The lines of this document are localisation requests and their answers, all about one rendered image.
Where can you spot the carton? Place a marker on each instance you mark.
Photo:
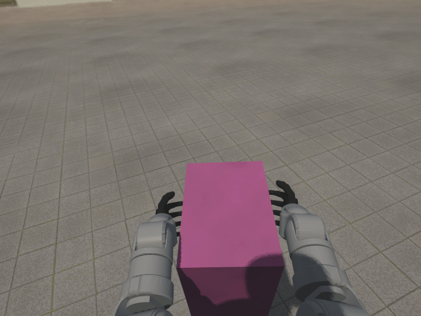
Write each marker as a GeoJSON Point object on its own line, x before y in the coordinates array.
{"type": "Point", "coordinates": [229, 256]}

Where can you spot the robot left forearm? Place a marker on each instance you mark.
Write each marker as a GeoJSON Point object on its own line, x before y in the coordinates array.
{"type": "Point", "coordinates": [149, 284]}

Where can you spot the right robot hand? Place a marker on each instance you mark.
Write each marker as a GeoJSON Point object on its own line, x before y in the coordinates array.
{"type": "Point", "coordinates": [288, 196]}

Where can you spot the robot right forearm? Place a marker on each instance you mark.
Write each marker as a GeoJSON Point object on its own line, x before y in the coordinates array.
{"type": "Point", "coordinates": [316, 270]}

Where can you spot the left robot hand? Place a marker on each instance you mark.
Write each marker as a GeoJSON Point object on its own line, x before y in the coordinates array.
{"type": "Point", "coordinates": [163, 207]}

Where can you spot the right robot upper arm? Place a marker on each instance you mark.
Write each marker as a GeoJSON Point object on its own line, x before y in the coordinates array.
{"type": "Point", "coordinates": [318, 307]}

